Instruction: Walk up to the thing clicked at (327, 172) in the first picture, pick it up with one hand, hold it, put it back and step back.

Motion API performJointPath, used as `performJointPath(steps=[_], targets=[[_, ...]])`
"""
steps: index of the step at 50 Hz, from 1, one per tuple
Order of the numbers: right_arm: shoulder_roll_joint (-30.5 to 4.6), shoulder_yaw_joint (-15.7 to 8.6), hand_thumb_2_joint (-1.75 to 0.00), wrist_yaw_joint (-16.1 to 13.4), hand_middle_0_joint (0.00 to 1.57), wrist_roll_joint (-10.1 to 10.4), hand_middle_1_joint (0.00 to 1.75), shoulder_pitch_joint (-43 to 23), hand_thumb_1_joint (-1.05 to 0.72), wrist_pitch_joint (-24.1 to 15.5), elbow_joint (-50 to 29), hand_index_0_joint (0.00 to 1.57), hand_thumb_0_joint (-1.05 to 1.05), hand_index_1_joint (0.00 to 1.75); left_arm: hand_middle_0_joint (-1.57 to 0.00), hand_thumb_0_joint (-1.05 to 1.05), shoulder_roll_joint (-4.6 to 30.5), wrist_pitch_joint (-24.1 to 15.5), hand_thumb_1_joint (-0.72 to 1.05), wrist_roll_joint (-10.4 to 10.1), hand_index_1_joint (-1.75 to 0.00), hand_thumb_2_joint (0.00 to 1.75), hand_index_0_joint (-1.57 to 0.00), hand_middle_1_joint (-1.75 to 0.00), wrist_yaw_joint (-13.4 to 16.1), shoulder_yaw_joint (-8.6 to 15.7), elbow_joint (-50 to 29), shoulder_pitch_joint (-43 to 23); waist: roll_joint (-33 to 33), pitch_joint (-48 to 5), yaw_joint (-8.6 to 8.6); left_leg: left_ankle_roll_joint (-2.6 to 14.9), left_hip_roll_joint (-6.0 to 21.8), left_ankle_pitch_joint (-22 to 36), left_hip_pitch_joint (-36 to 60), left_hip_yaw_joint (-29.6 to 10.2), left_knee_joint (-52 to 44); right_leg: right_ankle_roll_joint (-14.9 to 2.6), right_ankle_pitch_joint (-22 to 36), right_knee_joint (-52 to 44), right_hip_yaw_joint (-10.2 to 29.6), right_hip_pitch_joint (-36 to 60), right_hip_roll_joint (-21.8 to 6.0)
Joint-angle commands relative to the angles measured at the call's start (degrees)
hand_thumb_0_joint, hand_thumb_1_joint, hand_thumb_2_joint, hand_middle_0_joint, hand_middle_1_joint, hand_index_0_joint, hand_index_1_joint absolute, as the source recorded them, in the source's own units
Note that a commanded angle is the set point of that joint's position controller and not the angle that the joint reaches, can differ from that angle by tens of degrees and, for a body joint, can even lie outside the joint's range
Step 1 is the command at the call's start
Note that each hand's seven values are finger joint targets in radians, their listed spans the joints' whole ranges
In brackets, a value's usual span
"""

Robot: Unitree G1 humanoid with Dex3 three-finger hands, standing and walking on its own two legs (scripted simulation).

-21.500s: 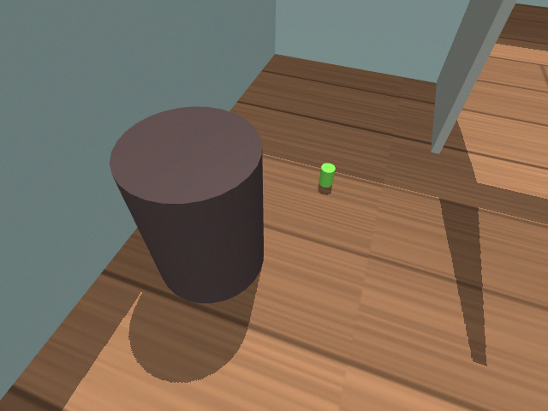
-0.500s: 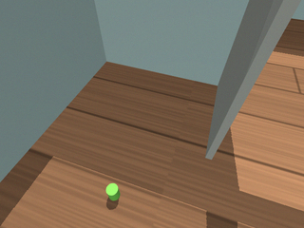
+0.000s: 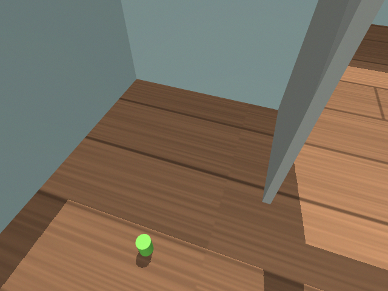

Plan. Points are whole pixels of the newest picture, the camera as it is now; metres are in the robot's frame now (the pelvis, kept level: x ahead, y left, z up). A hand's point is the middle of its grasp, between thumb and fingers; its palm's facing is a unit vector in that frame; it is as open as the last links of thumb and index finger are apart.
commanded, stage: rise first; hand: left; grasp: from above
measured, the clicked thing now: (144, 245) +0.43 +0.25 -0.73
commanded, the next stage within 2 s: none
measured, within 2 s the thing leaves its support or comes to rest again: neither
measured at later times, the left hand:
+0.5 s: hand out of the picture +0.13 +0.26 -0.19, palm faces -0.07 -0.92 -0.38, open 12.6 cm
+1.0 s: hand out of the picture +0.11 +0.28 -0.26, palm faces -0.24 -0.82 -0.51, open 14.0 cm
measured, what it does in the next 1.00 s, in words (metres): lowers itself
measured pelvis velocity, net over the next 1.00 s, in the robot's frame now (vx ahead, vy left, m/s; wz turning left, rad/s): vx -0.03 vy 0.01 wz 0.02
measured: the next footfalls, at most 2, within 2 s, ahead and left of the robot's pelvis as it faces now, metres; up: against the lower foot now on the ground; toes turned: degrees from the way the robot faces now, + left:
none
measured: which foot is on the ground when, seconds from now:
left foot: down 0.00-1.00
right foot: down 0.00-1.00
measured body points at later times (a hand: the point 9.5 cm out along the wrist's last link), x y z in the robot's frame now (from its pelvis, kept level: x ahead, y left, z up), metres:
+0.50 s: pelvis -0.01 +0.00 -0.04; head +0.05 +0.01 +0.41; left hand +0.14 +0.31 -0.16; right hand +0.10 -0.26 -0.15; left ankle +0.00 +0.14 -0.75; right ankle -0.01 -0.15 -0.75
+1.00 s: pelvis -0.03 +0.01 -0.12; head +0.07 +0.03 +0.32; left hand +0.13 +0.32 -0.23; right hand +0.15 -0.24 -0.20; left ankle +0.00 +0.14 -0.75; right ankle -0.01 -0.15 -0.75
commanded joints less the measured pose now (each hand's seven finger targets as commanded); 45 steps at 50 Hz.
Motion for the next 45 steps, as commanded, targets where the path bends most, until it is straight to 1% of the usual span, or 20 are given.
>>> performJointPath(steps=[1,3,4,5,6,7,8,9,11,16,20,23,26,28,32,33,39,40,42,45], targets=[[-12.33,-2.78,-0.9,-0.6,0.2,-0.08,0.3,-2.31,-0.9,-1.38,-3.28,0.2,0.0,0.3,-0.2,0.0,12.57,-1.38,0.9,0.05,-0.3,0.9,-0.2,-0.3,0.7,2.42,-3.45,-1.53,0.43,-4.88,-0.2,2.62,5.69,7.58,1.8,-3.95,-2.7,-3.16,8.4,-2.55,3.37,-1.07,-4.86],[-11.94,-2.58,-0.92,-0.58,0.2,-0.18,0.3,-1.77,-0.96,-1.4,-2.99,0.2,0.0,0.3,-0.12,0.0,12.63,-1.42,0.82,-0.07,-0.38,0.98,-0.12,-0.38,0.68,2.38,-3.45,-1.97,0.12,-3.6,-0.37,2.4,5.36,6.62,0.65,-3.84,-3.24,-3.14,7.82,-2.63,3.54,-1.04,-4.93],[-2.12,0.32,-0.94,-1.74,0.2,3.74,0.3,-0.99,-1.04,-4.34,-19.14,0.2,0.0,0.3,-0.16,0.0,2.49,-6.95,0.74,-2.85,-0.46,1.03,-0.13,-0.46,1.56,2.42,-23.56,-22.07,0.68,1.49,-6.78,2.18,-2.41,-1.37,-7.41,2.19,1.02,-2.13,2.02,0.5,-1.0,-13.51,2.91],[-4.23,-0.26,-0.92,-2.44,0.2,3.85,0.3,1.84,-0.98,-4.38,-16.37,0.2,0.0,0.3,-0.18,0.0,6.2,-6.61,0.66,-2.57,-0.54,1.0,-0.14,-0.54,2.06,3.83,-19.88,-28.85,-0.19,-1.83,-5.21,2.17,-2.46,-2.39,-6.28,1.83,1.6,-2.17,0.31,0.98,-1.64,-10.65,2.76],[-6.1,-1.44,-0.92,-3.12,0.2,4.08,0.3,4.25,-0.95,-3.67,-16.36,0.2,0.0,0.3,-0.17,0.0,11.7,-4.28,0.58,-1.22,-0.62,0.96,-0.16,-0.62,2.36,7.18,-9.0,-16.8,-0.95,-1.44,-3.0,2.09,-2.39,-2.36,-7.9,1.91,2.33,-2.54,-1.17,1.19,-2.14,-10.17,3.19],[-6.26,-2.24,-0.91,-3.05,0.2,3.63,0.3,5.23,-0.93,-3.35,-17.03,0.2,0.0,0.3,-0.15,0.0,12.3,-3.09,0.5,-0.02,-0.7,0.95,-0.14,-0.7,1.6,8.09,-4.6,-14.34,-1.81,-3.54,-2.88,2.14,-2.77,-1.36,-9.27,1.73,4.45,-2.79,-0.9,2.78,-2.24,-11.15,3.2],[-5.8,-2.65,-0.91,-3.11,0.2,3.4,0.3,5.74,-0.93,-3.47,-18.3,0.2,0.0,0.3,-0.12,0.0,13.26,-2.88,0.43,1.04,-0.78,0.95,-0.13,-0.78,0.66,8.72,-4.86,-18.03,-3.25,-5.0,-2.66,2.43,-2.71,-0.08,-10.48,1.47,6.59,-2.64,0.58,4.75,-2.25,-12.19,3.14],[-5.75,-3.89,-0.9,-3.2,0.2,2.35,0.3,5.95,-0.91,-3.88,-19.58,0.2,0.0,0.3,-0.13,0.0,14.79,-3.3,0.35,2.7,-0.83,0.92,-0.15,-0.85,0.02,10.55,-5.41,-17.84,-1.14,-10.24,-1.43,2.17,-2.86,1.62,-10.1,1.42,8.18,-2.68,2.75,7.0,-1.84,-10.56,2.51],[-5.03,-4.91,-0.9,-2.68,0.2,1.19,0.3,8.2,-0.92,-4.37,-20.83,0.2,0.0,0.3,-0.07,0.0,13.51,-1.85,0.19,5.47,-0.96,0.93,-0.11,-0.99,-0.95,12.29,-3.26,-7.19,1.4,-14.52,0.98,1.75,-3.55,4.81,-12.62,1.38,11.51,-2.97,5.34,10.42,-1.71,-10.4,2.33],[-3.99,-5.28,-0.9,-2.14,0.2,1.74,0.3,6.75,-0.88,-4.88,-27.08,0.2,0.0,0.3,-0.03,0.0,10.28,3.35,-0.21,7.72,-1.05,1.0,-0.04,-1.06,-0.85,11.31,-11.15,-5.78,2.59,-15.31,0.44,1.29,-3.37,6.13,-13.82,0.71,12.6,-2.97,5.1,11.79,-2.31,-12.51,3.0],[-3.64,-5.54,-0.9,-1.49,0.2,1.59,0.3,6.25,-0.87,-5.85,-29.97,0.2,0.0,0.3,-0.05,0.0,10.06,6.25,-0.48,9.4,-1.07,1.01,-0.05,-1.07,0.02,11.32,-16.05,-7.58,0.88,-15.17,-0.66,1.41,-2.75,4.38,-18.07,0.41,17.33,-2.89,2.75,16.05,-2.83,-17.84,3.34],[-3.28,-5.65,-0.9,-0.95,0.2,1.35,0.3,7.05,-0.88,-6.91,-30.89,0.2,0.0,0.3,-0.06,0.0,8.77,6.19,-0.54,10.04,-1.08,1.01,-0.05,-1.07,-0.01,11.12,-19.79,-7.46,1.85,-15.13,-1.22,1.2,-2.09,1.57,-22.08,-0.28,21.23,-2.96,-0.38,20.59,-2.99,-23.12,3.61],[-2.7,-5.81,-0.9,-0.91,0.2,1.15,0.3,7.71,-0.89,-8.02,-31.95,0.2,0.0,0.3,-0.07,0.0,9.64,5.99,-0.57,11.34,-1.09,1.02,-0.06,-1.08,0.18,12.67,-22.58,-3.36,3.01,-18.38,-1.08,1.3,-1.87,0.98,-24.95,-0.65,25.37,-2.89,-0.86,24.87,-2.7,-26.07,3.29],[-2.7,-6.16,-0.9,-1.19,0.2,0.89,0.3,7.62,-0.89,-8.62,-33.01,0.2,0.0,0.3,-0.06,0.0,8.85,5.74,-0.58,11.97,-1.09,1.01,-0.05,-1.08,0.03,11.53,-28.8,-4.01,4.28,-19.74,-1.54,1.15,-1.54,0.81,-25.76,-0.84,27.03,-2.84,-1.08,27.13,-2.64,-28.44,3.29],[-2.29,-6.13,-0.9,-1.54,0.2,0.86,0.3,7.29,-0.88,-9.46,-34.65,0.2,0.0,0.3,-0.06,0.0,8.99,7.23,-0.57,13.05,-1.09,1.01,-0.05,-1.08,0.37,12.38,-32.88,1.76,3.78,-21.07,-1.17,1.46,-1.49,-0.06,-29.03,-1.18,30.49,-2.85,-1.73,29.77,-2.44,-30.68,3.15],[-2.31,-6.08,-0.9,-1.53,0.2,0.85,0.3,6.77,-0.89,-9.68,-35.23,0.2,0.0,0.3,-0.07,0.0,7.78,7.65,-0.57,13.12,-1.09,1.0,-0.06,-1.08,0.1,11.05,-34.71,1.52,3.33,-20.22,-1.97,1.5,-1.29,-1.08,-29.79,-1.41,31.02,-2.76,-2.7,30.32,-2.62,-32.04,3.28],[-1.69,-5.47,-0.9,-1.76,0.2,0.82,0.3,6.42,-0.9,-10.92,-36.68,0.2,0.0,0.3,-0.08,0.0,8.3,10.35,-0.54,14.37,-1.09,0.96,-0.09,-1.1,0.42,11.26,-40.62,5.98,3.39,-21.06,-2.19,1.95,-1.14,-5.99,-34.99,-1.91,34.71,-2.79,-6.67,33.4,-2.21,-36.27,3.08],[-1.62,-5.53,-0.91,-1.81,0.2,0.64,0.3,5.86,-0.91,-11.19,-37.48,0.2,0.0,0.3,-0.08,0.0,8.9,10.45,-0.55,14.4,-1.09,0.95,-0.09,-1.09,0.48,11.81,-43.66,5.74,4.4,-22.19,-1.69,1.89,-1.12,-4.95,-35.34,-2.03,35.68,-2.81,-5.81,34.47,-2.2,-36.57,3.0],[-1.82,-5.44,-0.91,-2.02,0.2,0.62,0.3,5.91,-0.91,-11.66,-37.25,0.2,0.0,0.3,-0.08,0.0,9.56,10.75,-0.54,15.26,-1.09,0.95,-0.09,-1.1,0.6,11.33,-44.27,2.97,5.01,-22.2,-2.82,1.87,-0.92,-5.39,-36.38,-2.23,37.17,-2.86,-6.35,35.99,-2.08,-39.09,3.01],[-1.91,-5.08,-0.9,-1.99,0.2,0.25,0.3,4.9,-0.9,-12.79,-37.34,0.2,0.0,0.3,-0.08,0.0,9.02,9.54,-0.53,17.67,-1.09,0.94,-0.09,-1.1,0.78,10.69,-40.75,-1.41,4.51,-19.57,-3.95,1.72,-0.6,-10.61,-41.87,-3.47,40.28,-2.86,-10.67,40.23,-2.05,-46.45,2.97]])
